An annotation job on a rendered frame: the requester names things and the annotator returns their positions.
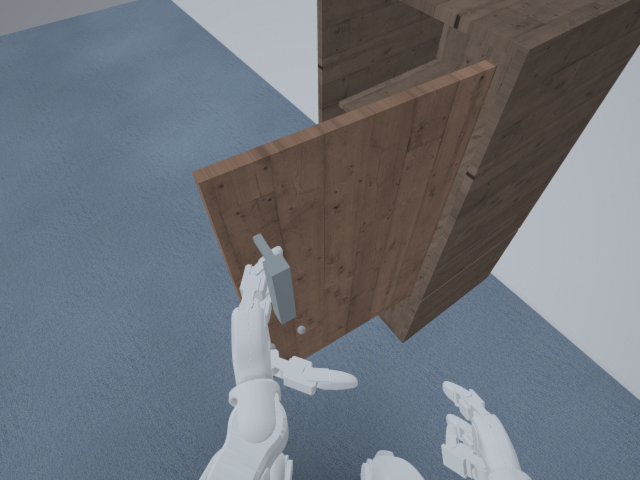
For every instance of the right robot shin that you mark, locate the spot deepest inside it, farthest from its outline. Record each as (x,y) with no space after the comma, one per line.
(384,453)

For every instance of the cupboard door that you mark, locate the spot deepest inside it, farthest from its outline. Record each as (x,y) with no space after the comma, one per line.
(353,202)

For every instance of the handle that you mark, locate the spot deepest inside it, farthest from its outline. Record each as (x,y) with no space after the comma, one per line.
(279,281)

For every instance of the robot right hand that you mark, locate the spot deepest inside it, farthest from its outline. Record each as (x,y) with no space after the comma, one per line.
(486,445)

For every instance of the robot left hand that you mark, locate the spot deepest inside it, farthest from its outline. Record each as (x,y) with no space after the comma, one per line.
(251,354)

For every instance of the right robot thigh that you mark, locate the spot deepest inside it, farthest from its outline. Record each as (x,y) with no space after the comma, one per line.
(389,468)

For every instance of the robot left forearm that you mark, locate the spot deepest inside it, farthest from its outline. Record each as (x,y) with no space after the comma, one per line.
(257,433)

